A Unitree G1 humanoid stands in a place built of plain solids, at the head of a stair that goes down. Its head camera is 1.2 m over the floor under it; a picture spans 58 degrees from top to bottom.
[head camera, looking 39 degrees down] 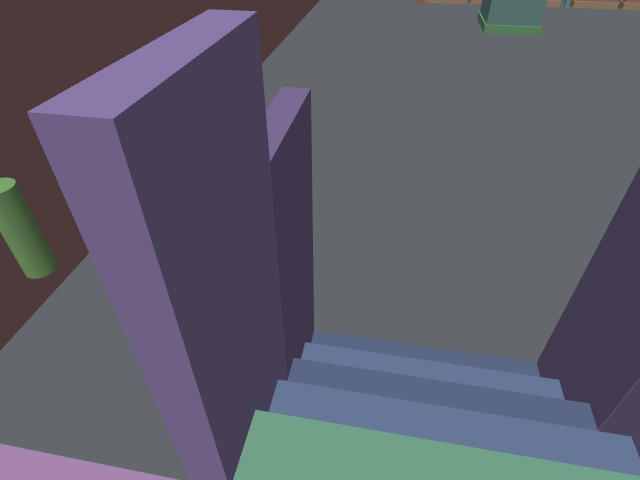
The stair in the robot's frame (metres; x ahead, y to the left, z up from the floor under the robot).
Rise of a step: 0.18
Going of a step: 0.22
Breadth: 1.20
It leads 10 degrees to the right of straight ahead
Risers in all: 5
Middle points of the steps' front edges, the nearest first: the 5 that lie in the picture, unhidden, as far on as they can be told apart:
0.58 -0.39 0.00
0.80 -0.43 -0.18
1.02 -0.47 -0.36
1.24 -0.51 -0.54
1.46 -0.55 -0.72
